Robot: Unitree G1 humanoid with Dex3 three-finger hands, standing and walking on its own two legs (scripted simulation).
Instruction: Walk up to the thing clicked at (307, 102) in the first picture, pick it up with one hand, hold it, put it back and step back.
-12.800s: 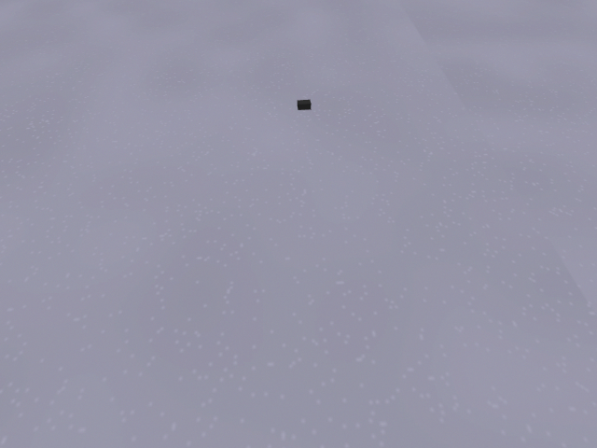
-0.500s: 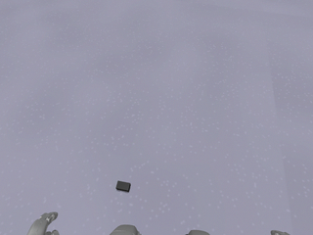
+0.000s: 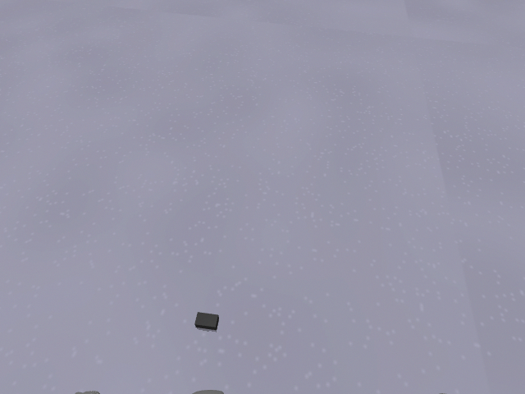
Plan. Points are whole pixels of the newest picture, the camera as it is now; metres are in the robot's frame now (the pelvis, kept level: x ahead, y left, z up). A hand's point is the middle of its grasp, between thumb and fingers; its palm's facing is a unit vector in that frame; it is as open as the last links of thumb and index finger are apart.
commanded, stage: walk up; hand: left
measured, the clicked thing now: (207, 321) +0.43 +0.21 -0.75
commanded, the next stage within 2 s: stand in 1.24 s
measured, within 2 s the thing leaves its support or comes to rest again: neither
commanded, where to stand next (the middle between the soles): +0.05 -0.02 m, yaw +1 degrees
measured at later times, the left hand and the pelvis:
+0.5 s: hand out of the picture +0.11 +0.24 -0.14, palm faces -0.01 -0.95 -0.32, open 7.3 cm; pelvis +0.02 -0.01 +0.01, yaw -1 degrees
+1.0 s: hand out of the picture +0.12 +0.23 -0.14, palm faces -0.01 -0.94 -0.33, open 7.3 cm; pelvis +0.03 -0.02 +0.01, yaw -1 degrees
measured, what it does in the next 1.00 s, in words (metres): stands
